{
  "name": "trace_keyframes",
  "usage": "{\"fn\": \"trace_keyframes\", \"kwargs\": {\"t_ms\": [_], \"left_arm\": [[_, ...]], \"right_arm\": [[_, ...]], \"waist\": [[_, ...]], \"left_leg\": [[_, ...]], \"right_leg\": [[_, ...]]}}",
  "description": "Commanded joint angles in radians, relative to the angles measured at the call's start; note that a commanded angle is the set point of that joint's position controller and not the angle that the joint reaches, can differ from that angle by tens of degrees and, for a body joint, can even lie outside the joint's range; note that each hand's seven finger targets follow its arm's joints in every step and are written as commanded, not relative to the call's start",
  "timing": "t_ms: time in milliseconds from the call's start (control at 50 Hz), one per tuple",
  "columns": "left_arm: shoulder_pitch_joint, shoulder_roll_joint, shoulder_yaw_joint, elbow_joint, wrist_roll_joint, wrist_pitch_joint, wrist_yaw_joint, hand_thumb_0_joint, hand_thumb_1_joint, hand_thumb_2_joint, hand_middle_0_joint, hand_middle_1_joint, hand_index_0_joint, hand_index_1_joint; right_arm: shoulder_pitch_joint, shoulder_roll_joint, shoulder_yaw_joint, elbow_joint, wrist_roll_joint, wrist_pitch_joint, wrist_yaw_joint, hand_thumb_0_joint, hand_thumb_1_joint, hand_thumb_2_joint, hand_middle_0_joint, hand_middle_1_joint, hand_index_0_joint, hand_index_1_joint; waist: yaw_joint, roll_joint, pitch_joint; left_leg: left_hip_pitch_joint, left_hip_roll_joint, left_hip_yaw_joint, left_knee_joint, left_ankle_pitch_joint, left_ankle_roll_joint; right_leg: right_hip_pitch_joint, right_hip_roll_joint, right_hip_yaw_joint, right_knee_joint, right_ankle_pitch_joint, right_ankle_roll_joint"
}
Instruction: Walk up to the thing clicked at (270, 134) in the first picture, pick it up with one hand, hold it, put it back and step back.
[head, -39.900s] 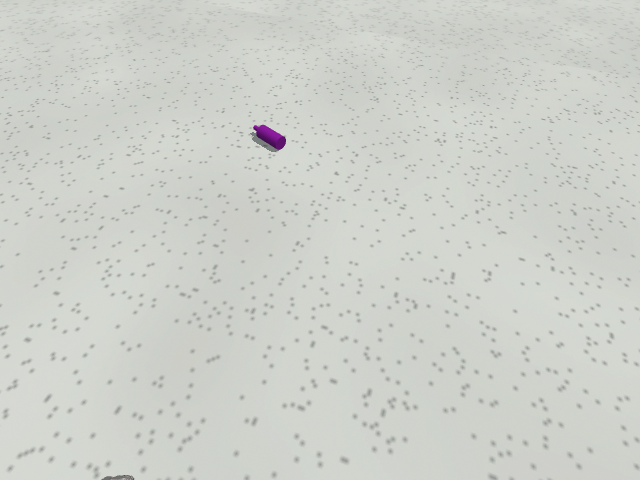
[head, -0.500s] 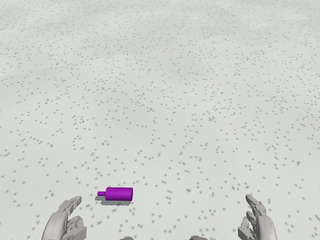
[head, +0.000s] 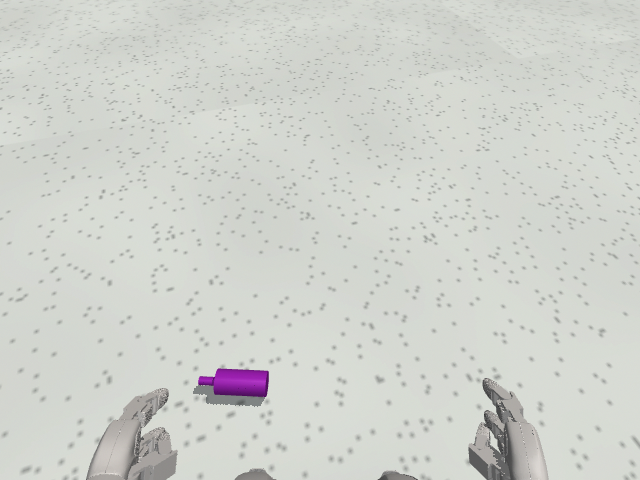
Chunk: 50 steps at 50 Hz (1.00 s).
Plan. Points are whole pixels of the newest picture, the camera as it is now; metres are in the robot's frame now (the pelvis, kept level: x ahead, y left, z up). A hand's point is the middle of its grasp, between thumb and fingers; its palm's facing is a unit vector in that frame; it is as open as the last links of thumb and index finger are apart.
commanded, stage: home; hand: left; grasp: from above
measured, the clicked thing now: (233, 382) +0.47 +0.24 -0.68
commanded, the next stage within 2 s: stand in 1.50 s
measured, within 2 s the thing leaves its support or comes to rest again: neither
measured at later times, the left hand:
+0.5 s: hand (176, 463) +0.16 +0.17 -0.05, palm faces +0.04 -0.98 -0.19, open 7.4 cm
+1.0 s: hand (175, 459) +0.16 +0.17 -0.05, palm faces +0.03 -0.98 -0.20, open 7.4 cm
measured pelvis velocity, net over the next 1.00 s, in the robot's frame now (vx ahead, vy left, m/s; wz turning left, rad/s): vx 0.00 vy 0.00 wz -0.01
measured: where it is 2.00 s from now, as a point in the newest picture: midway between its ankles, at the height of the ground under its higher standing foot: outside the picture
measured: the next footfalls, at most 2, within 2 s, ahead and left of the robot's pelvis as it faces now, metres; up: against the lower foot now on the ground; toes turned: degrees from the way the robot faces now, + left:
none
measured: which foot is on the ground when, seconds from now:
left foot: down 0.00-1.00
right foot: down 0.00-1.00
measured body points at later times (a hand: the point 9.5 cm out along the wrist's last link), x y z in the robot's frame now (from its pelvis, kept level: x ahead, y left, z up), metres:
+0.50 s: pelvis +0.00 +0.00 +0.00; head +0.02 +0.00 +0.45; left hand +0.16 +0.22 -0.03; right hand +0.16 -0.25 -0.06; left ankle +0.00 +0.13 -0.68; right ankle +0.01 -0.15 -0.68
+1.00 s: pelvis +0.00 +0.00 +0.00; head +0.02 +0.01 +0.45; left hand +0.16 +0.23 -0.03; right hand +0.16 -0.25 -0.06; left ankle +0.00 +0.13 -0.68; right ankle +0.01 -0.15 -0.68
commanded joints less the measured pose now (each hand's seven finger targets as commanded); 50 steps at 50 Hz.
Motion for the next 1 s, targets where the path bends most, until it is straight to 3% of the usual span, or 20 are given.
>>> {"fn": "trace_keyframes", "kwargs": {"t_ms": [0, 100, 300, 580, 720, 980], "left_arm": [[-0.003, 0.097, 0.062, -0.186, 0.001, -0.048, 0.009, 0.000, 0.900, 0.900, -0.200, -0.300, -0.200, -0.300], [-0.014, 0.094, 0.061, -0.181, -0.001, -0.051, 0.008, 0.000, 0.900, 0.900, -0.200, -0.300, -0.200, -0.300], [-0.019, 0.101, 0.065, -0.188, 0.004, -0.048, 0.008, 0.000, 0.900, 0.900, -0.200, -0.300, -0.200, -0.300], [-0.033, 0.105, 0.063, -0.183, 0.003, -0.046, 0.004, 0.000, 0.900, 0.900, -0.200, -0.299, -0.200, -0.299], [-0.027, 0.106, 0.064, -0.202, 0.003, -0.048, 0.004, 0.000, 0.900, 0.900, -0.200, -0.300, -0.200, -0.300], [-0.012, 0.101, 0.061, -0.197, 0.002, -0.052, 0.007, 0.000, 0.900, 0.900, -0.200, -0.300, -0.200, -0.300]], "right_arm": [[-0.058, -0.134, -0.061, -0.160, 0.001, -0.063, -0.013, 0.000, -0.901, -0.900, 0.200, 0.300, 0.200, 0.300], [-0.061, -0.134, -0.058, -0.162, 0.003, -0.062, -0.011, 0.000, -0.901, -0.900, 0.200, 0.299, 0.200, 0.299], [-0.052, -0.134, -0.063, -0.157, 0.002, -0.065, -0.014, 0.000, -0.900, -0.900, 0.200, 0.300, 0.200, 0.300], [-0.069, -0.130, -0.060, -0.164, 0.004, -0.070, -0.016, 0.000, -0.900, -0.900, 0.200, 0.300, 0.200, 0.300], [-0.059, -0.129, -0.061, -0.155, 0.003, -0.075, -0.019, 0.000, -0.901, -0.900, 0.200, 0.299, 0.200, 0.299], [-0.060, -0.131, -0.064, -0.157, 0.003, -0.071, -0.016, 0.000, -0.901, -0.900, 0.200, 0.299, 0.200, 0.299]], "waist": [[0.001, 0.013, -0.123], [0.005, 0.010, -0.091], [0.000, 0.010, -0.114], [-0.002, -0.012, -0.065], [-0.005, 0.010, -0.114], [0.003, 0.011, -0.099]], "left_leg": [[0.103, -0.038, 0.032, -0.171, 0.266, 0.026], [0.084, -0.035, 0.030, -0.187, 0.184, 0.029], [0.095, -0.037, 0.042, -0.166, 0.239, 0.029], [0.053, -0.045, 0.056, -0.167, 0.134, 0.036], [0.084, -0.042, 0.049, -0.160, 0.180, 0.035], [0.086, -0.033, 0.038, -0.166, 0.226, 0.028]], "right_leg": [[0.082, 0.049, -0.041, -0.119, 0.203, -0.036], [0.062, 0.050, -0.038, -0.131, 0.135, -0.035], [0.082, 0.045, -0.029, -0.125, 0.185, -0.034], [0.062, 0.039, -0.022, -0.157, 0.096, -0.028], [0.074, 0.040, -0.022, -0.141, 0.140, -0.030], [0.075, 0.047, -0.034, -0.121, 0.171, -0.034]]}}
